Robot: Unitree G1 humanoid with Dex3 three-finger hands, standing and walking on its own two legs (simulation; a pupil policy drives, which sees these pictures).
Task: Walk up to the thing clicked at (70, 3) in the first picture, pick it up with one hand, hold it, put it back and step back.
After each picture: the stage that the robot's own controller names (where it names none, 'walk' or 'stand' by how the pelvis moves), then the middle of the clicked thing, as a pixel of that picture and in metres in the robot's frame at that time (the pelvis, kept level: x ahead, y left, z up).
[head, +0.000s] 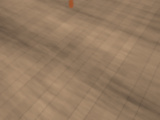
stand; out of the picture +2.28 +0.15 -0.65
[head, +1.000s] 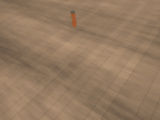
walk; (73, 19) +2.16 +0.29 -0.64
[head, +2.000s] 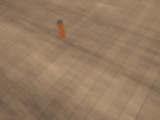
walk; (61, 29) +1.54 +0.36 -0.65
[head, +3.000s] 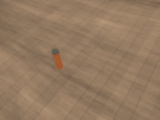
walk; (57, 59) +1.05 +0.33 -0.65
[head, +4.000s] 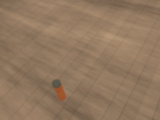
walk; (59, 90) +0.67 +0.27 -0.65
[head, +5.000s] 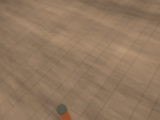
stand; (64, 115) +0.45 +0.23 -0.64
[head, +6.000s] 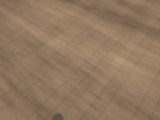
stand; out of the picture +0.40 +0.17 -0.65
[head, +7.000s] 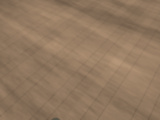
stand; out of the picture +0.38 +0.19 -0.65
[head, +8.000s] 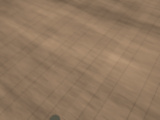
stand; out of the picture +0.39 +0.20 -0.66
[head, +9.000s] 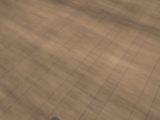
stand; out of the picture +0.38 +0.20 -0.66
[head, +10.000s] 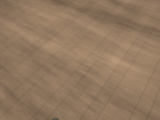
stand; out of the picture +0.38 +0.20 -0.66
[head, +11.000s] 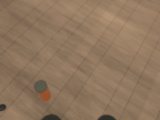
go down; (43, 91) +0.43 +0.20 -0.51
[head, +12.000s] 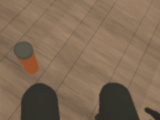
go down; (28, 60) +0.45 +0.24 -0.27
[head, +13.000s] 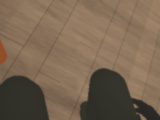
close in; out of the picture +0.44 +0.27 -0.19
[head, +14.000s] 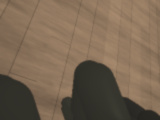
close; out of the picture +0.43 +0.30 -0.15
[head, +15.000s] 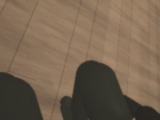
lift; out of the picture +0.40 +0.29 -0.15
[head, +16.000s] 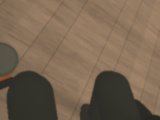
lift; (0, 67) +0.33 +0.26 -0.08
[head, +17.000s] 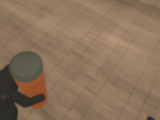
lift; (33, 85) +0.30 +0.16 +0.07
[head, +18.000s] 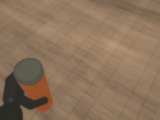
hold; (37, 89) +0.30 +0.16 +0.03
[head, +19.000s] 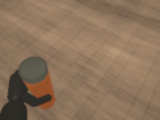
hold; (41, 87) +0.31 +0.15 +0.05
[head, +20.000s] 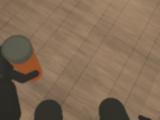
crouch; (27, 63) +0.39 +0.19 -0.04
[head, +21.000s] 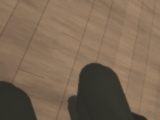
lower; out of the picture +0.43 +0.28 -0.15
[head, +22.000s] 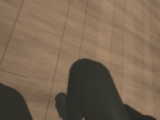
lower; out of the picture +0.44 +0.30 -0.16
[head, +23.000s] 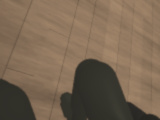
lower; out of the picture +0.42 +0.31 -0.15
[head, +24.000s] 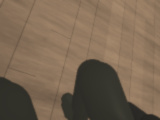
lower; out of the picture +0.42 +0.30 -0.15
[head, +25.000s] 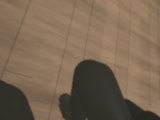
loosen; out of the picture +0.42 +0.28 -0.16
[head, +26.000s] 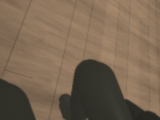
withdraw; out of the picture +0.42 +0.29 -0.16
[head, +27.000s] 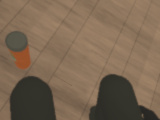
walk; (20, 53) +0.45 +0.25 -0.22
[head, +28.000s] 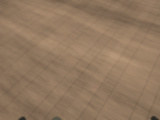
stand; out of the picture +0.38 +0.17 -0.58
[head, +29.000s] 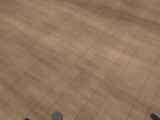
stand; out of the picture +0.41 +0.18 -0.60
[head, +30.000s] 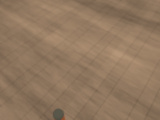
stand; out of the picture +0.41 +0.18 -0.61
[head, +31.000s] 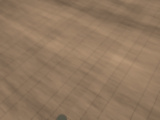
walk; out of the picture +0.41 +0.17 -0.65
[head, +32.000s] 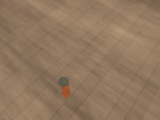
walk; (64, 88) +0.57 +0.14 -0.63
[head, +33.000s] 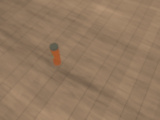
walk; (55, 55) +0.86 +0.25 -0.63
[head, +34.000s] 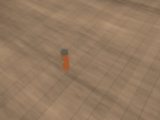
stand; (65, 60) +1.03 +0.19 -0.64
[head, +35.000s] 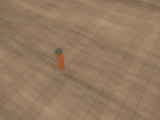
stand; (60, 59) +1.03 +0.22 -0.66
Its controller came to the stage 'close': yes
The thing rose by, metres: 0.68
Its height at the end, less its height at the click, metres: +0.00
